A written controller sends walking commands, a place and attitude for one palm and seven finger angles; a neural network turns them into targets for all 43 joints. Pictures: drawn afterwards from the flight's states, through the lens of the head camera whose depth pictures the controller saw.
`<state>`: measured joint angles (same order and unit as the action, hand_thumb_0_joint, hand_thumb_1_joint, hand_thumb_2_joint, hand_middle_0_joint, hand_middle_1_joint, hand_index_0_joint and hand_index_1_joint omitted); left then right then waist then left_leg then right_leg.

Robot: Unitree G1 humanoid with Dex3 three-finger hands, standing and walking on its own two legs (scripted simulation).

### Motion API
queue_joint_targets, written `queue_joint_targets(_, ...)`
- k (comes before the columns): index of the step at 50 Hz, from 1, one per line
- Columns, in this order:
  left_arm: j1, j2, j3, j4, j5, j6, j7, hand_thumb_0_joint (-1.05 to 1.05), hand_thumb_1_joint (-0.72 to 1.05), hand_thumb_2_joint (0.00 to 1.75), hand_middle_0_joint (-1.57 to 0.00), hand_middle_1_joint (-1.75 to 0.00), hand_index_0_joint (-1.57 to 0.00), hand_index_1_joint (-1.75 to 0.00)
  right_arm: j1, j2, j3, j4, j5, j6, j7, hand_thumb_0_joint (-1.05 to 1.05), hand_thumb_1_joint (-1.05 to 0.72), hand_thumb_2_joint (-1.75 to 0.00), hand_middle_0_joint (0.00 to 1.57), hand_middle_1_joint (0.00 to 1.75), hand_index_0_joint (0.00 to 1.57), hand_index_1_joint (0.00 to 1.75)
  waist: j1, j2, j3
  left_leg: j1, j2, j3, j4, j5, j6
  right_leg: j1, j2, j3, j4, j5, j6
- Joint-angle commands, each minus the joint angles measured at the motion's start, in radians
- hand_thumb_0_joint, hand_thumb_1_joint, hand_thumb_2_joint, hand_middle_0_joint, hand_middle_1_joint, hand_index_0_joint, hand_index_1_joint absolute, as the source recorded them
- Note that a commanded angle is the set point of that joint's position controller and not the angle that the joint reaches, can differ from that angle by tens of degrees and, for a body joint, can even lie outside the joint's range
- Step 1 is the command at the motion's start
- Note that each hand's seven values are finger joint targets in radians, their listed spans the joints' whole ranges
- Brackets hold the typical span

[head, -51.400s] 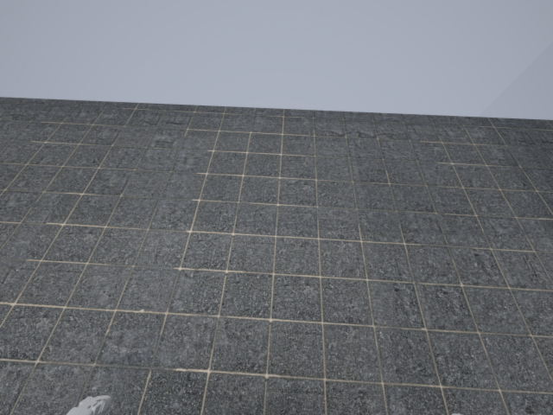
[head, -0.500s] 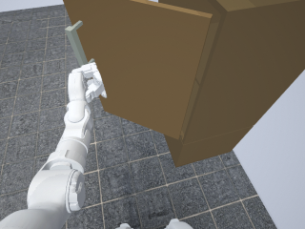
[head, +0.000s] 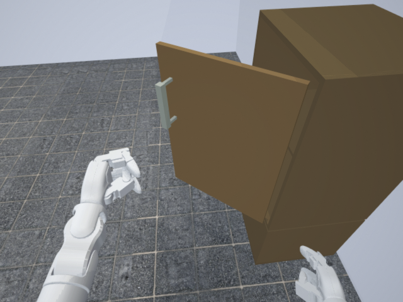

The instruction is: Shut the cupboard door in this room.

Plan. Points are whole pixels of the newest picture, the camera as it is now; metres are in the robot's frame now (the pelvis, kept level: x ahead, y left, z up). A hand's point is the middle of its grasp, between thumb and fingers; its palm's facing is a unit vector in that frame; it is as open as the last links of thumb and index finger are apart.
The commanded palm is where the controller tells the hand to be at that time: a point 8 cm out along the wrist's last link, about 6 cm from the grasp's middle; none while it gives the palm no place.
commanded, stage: draw the hand back to the body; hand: left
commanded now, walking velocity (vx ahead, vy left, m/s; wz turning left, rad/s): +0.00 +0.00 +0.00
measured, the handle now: (167, 103) +0.66 +0.16 +0.04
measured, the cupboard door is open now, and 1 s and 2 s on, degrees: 50 50 50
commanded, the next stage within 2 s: step back with the hand held close in 0.92 s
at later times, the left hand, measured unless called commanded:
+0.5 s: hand (39, 208) +0.22 +0.27 +0.15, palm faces +0.40 -0.83 -0.39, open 5.8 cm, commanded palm +0.16 +0.31 +0.18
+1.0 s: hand (26, 212) +0.20 +0.27 +0.17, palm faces +0.46 -0.79 -0.40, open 7.4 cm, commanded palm +0.15 +0.31 +0.18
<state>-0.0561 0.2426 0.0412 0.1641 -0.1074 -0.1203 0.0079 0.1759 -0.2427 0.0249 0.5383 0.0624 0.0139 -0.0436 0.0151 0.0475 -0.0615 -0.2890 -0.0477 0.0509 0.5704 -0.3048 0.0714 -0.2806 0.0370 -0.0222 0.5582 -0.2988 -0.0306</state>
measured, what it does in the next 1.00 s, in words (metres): stands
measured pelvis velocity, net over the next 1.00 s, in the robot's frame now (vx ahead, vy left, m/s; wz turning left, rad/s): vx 0.01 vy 0.00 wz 0.01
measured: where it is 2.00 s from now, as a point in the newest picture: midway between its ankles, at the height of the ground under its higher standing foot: outside the picture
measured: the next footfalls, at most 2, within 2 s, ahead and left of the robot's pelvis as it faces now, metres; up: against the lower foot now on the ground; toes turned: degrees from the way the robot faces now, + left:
none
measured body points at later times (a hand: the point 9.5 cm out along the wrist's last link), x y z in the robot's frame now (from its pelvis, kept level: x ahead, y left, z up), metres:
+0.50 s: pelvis +0.02 +0.01 +0.01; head +0.00 -0.01 +0.46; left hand +0.19 +0.31 +0.18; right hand +0.20 -0.20 -0.08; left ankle +0.00 +0.07 -0.73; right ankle +0.00 -0.10 -0.73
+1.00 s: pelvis +0.01 +0.00 +0.01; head -0.01 -0.02 +0.46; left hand +0.17 +0.31 +0.19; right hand +0.20 -0.21 -0.07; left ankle +0.00 +0.07 -0.73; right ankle +0.00 -0.10 -0.73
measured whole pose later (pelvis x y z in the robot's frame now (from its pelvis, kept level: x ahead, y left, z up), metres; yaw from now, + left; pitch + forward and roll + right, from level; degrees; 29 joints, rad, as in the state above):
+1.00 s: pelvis +0.01 +0.00 +0.01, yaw +1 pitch -3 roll -1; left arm 0.47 0.36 0.33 -0.39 -0.07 -0.08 0.10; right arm 0.20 -0.23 0.03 0.62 0.02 -0.07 -0.05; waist 0.06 0.07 -0.02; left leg -0.10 -0.06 0.03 0.41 -0.25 0.07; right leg -0.08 0.03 -0.03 0.38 -0.24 -0.02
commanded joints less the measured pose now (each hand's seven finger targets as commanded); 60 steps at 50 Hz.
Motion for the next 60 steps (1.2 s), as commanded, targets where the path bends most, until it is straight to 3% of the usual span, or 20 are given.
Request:
queue_joint_targets(1,-0.261,0.171,0.104,-0.341,0.015,-0.031,0.046,0.0,0.9,0.9,-0.92,-1.08,-0.92,-1.08,-0.088,-0.089,-0.02,-0.125,-0.009,-0.028,-0.025,0.0,-0.9,-0.9,0.2,0.3,0.2,0.3,-0.015,-0.011,-0.1,0.141,0.063,-0.078,-0.155,0.158,-0.039,0.085,-0.032,0.036,-0.154,0.175,0.0)
queue_joint_targets(3,-0.227,0.166,0.104,-0.401,0.023,-0.022,0.055,0.0,0.9,0.9,-0.86,-1.02,-0.86,-1.02,-0.095,-0.086,-0.013,-0.124,-0.014,-0.034,-0.026,0.0,-0.9,-0.9,0.2,0.3,0.2,0.3,-0.01,0.05,-0.098,0.183,0.065,-0.09,-0.179,0.185,-0.049,0.103,-0.029,0.025,-0.166,0.187,-0.004)
queue_joint_targets(6,-0.126,0.174,0.121,-0.478,0.028,-0.009,0.066,0.0,0.9,0.9,-0.78,-0.93,-0.78,-0.93,-0.101,-0.083,-0.009,-0.122,-0.022,-0.045,-0.024,0.0,-0.9,-0.9,0.2,0.3,0.2,0.3,-0.002,0.078,-0.103,0.221,0.074,-0.102,-0.207,0.227,-0.059,0.139,-0.028,0.016,-0.186,0.203,-0.007)
queue_joint_targets(11,0.081,0.196,0.181,-0.542,0.025,0.009,0.074,0.0,0.9,0.9,-0.64,-0.78,-0.64,-0.78,-0.112,-0.088,-0.009,-0.123,-0.034,-0.05,-0.017,0.0,-0.9,-0.9,0.2,0.3,0.2,0.3,0.017,-0.022,-0.071,0.217,0.078,-0.098,-0.227,0.309,-0.064,0.191,-0.025,0.007,-0.208,0.26,-0.003)
queue_joint_targets(14,0.159,0.223,0.238,-0.579,0.027,0.012,0.077,0.0,0.9,0.9,-0.56,-0.69,-0.56,-0.69,-0.115,-0.089,-0.015,-0.119,-0.039,-0.048,-0.016,0.0,-0.9,-0.9,0.2,0.3,0.2,0.3,0.024,-0.045,-0.058,0.209,0.077,-0.095,-0.23,0.323,-0.067,0.202,-0.025,0.004,-0.213,0.269,-0.001)
queue_joint_targets(17,0.233,0.256,0.294,-0.649,0.027,0.006,0.081,0.0,0.9,0.9,-0.47,-0.6,-0.47,-0.6,-0.12,-0.086,-0.021,-0.118,-0.037,-0.053,-0.013,0.0,-0.9,-0.9,0.2,0.3,0.2,0.3,0.036,0.021,-0.07,0.213,0.077,-0.09,-0.222,0.372,-0.074,0.223,-0.03,0.007,-0.21,0.289,-0.001)
queue_joint_targets(21,0.343,0.29,0.359,-0.735,0.025,0.0,0.091,0.0,0.9,0.9,-0.36,-0.48,-0.36,-0.48,-0.112,-0.085,-0.028,-0.113,-0.039,-0.073,-0.008,0.0,-0.9,-0.9,0.2,0.3,0.2,0.3,0.044,0.051,-0.084,0.214,0.079,-0.094,-0.21,0.44,-0.083,0.238,-0.032,0.005,-0.205,0.313,0.001)
queue_joint_targets(27,0.494,0.335,0.461,-0.781,0.022,-0.013,0.104,0.0,0.9,0.9,-0.2,-0.3,-0.2,-0.3,-0.098,-0.089,-0.042,-0.098,-0.038,-0.104,-0.006,0.0,-0.9,-0.9,0.2,0.3,0.2,0.3,0.051,0.034,-0.034,0.188,0.086,-0.096,-0.205,0.445,-0.09,0.207,-0.03,-0.002,-0.207,0.294,0.005)
queue_joint_targets(30,0.455,0.26,0.385,-0.72,0.029,-0.009,0.099,0.0,0.9,0.9,-0.2,-0.3,-0.2,-0.3,-0.093,-0.103,-0.049,-0.083,-0.037,-0.109,-0.006,0.0,-0.9,-0.9,0.2,0.3,0.2,0.3,0.027,-0.006,0.047,0.171,0.089,-0.102,-0.227,0.334,-0.083,0.144,-0.03,-0.003,-0.224,0.214,0.008)
queue_joint_targets(32,0.414,0.258,0.377,-0.705,0.031,-0.011,0.105,0.0,0.9,0.9,-0.2,-0.3,-0.2,-0.3,-0.089,-0.107,-0.052,-0.081,-0.038,-0.113,-0.012,0.0,-0.9,-0.9,0.2,0.3,0.2,0.3,0.023,0.003,0.062,0.165,0.085,-0.103,-0.238,0.25,-0.076,0.125,-0.032,0.001,-0.226,0.167,0.009)
queue_joint_targets(34,0.396,0.261,0.379,-0.691,0.034,-0.016,0.109,0.0,0.9,0.9,-0.2,-0.3,-0.2,-0.3,-0.089,-0.108,-0.052,-0.08,-0.039,-0.116,-0.017,0.0,-0.9,-0.9,0.2,0.3,0.2,0.3,0.025,-0.03,0.056,0.159,0.081,-0.108,-0.247,0.199,-0.067,0.129,-0.031,-0.001,-0.227,0.139,0.008)
queue_joint_targets(38,0.395,0.3,0.407,-0.761,0.036,-0.031,0.115,0.0,0.9,0.9,-0.2,-0.3,-0.2,-0.3,-0.098,-0.1,-0.05,-0.083,-0.043,-0.129,-0.025,0.0,-0.9,-0.9,0.2,0.3,0.2,0.3,0.042,0.018,-0.052,0.192,0.068,-0.09,-0.229,0.243,-0.055,0.193,-0.036,0.012,-0.22,0.182,0.006)
queue_joint_targets(40,0.408,0.327,0.429,-0.782,0.036,-0.029,0.119,0.0,0.9,0.9,-0.2,-0.3,-0.2,-0.3,-0.097,-0.102,-0.046,-0.077,-0.047,-0.136,-0.024,0.0,-0.9,-0.9,0.2,0.3,0.2,0.3,0.05,0.042,-0.066,0.183,0.068,-0.095,-0.226,0.267,-0.062,0.219,-0.036,0.014,-0.218,0.201,0.002)
queue_joint_targets(44,0.425,0.307,0.421,-0.778,0.036,-0.027,0.12,0.0,0.9,0.9,-0.2,-0.3,-0.2,-0.3,-0.103,-0.087,-0.037,-0.073,-0.046,-0.143,-0.021,0.0,-0.9,-0.9,0.2,0.3,0.2,0.3,0.047,0.079,0.0,0.166,0.068,-0.092,-0.228,0.299,-0.071,0.199,-0.033,0.009,-0.22,0.221,-0.001)
queue_joint_targets(50,0.46,0.285,0.422,-0.689,0.026,-0.016,0.105,0.0,0.9,0.9,-0.2,-0.3,-0.2,-0.3,-0.103,-0.093,-0.043,-0.073,-0.044,-0.13,-0.018,0.0,-0.9,-0.9,0.2,0.3,0.2,0.3,0.045,0.005,0.067,0.15,0.075,-0.083,-0.241,0.258,-0.066,0.169,-0.032,0.008,-0.241,0.188,0.003)
queue_joint_targets(52,0.45,0.279,0.412,-0.703,0.026,-0.02,0.101,0.0,0.9,0.9,-0.2,-0.3,-0.2,-0.3,-0.102,-0.093,-0.045,-0.079,-0.042,-0.124,-0.016,0.0,-0.9,-0.9,0.2,0.3,0.2,0.3,0.042,-0.011,0.051,0.159,0.077,-0.081,-0.24,0.253,-0.062,0.168,-0.031,0.01,-0.238,0.186,0.005)
queue_joint_targets(53,0.349,0.399,0.525,-0.765,0.03,-0.063,0.108,0.0,0.9,0.9,-0.2,-0.3,-0.2,-0.3,-0.103,-0.129,-0.061,-0.112,-0.033,-0.11,-0.02,0.0,-0.9,-0.9,0.2,0.3,0.2,0.3,0.01,0.01,0.051,0.079,0.098,-0.106,-0.194,0.151,-0.027,0.127,-0.088,0.121,-0.258,0.213,0.0)
queue_joint_targets(54,0.442,0.338,0.479,-0.691,0.026,-0.072,0.105,0.0,0.9,0.9,-0.2,-0.3,-0.2,-0.3,-0.096,-0.115,-0.058,-0.093,-0.039,-0.101,-0.025,0.0,-0.9,-0.9,0.2,0.3,0.2,0.3,0.005,-0.039,0.025,0.098,0.091,-0.111,-0.163,0.136,-0.02,0.1,-0.122,0.142,-0.267,0.208,-0.008)
queue_joint_targets(56,0.475,0.315,0.448,-0.702,0.034,-0.082,0.102,0.0,0.9,0.9,-0.2,-0.3,-0.2,-0.3,-0.102,-0.115,-0.06,-0.094,-0.043,-0.088,-0.022,0.0,-0.9,-0.9,0.2,0.3,0.2,0.3,0.0,-0.037,-0.001,0.105,0.091,-0.108,-0.133,0.159,-0.025,0.084,-0.15,0.163,-0.258,0.245,-0.019)
queue_joint_targets(60,0.498,0.347,0.465,-0.763,0.036,-0.1,0.115,0.0,0.9,0.9,-0.2,-0.3,-0.2,-0.3,-0.096,-0.126,-0.073,-0.103,-0.041,-0.073,-0.029,0.0,-0.9,-0.9,0.2,0.3,0.2,0.3,0.0,0.011,-0.094,0.107,0.11,-0.113,-0.123,0.308,-0.034,0.127,-0.152,0.135,-0.162,0.4,-0.016)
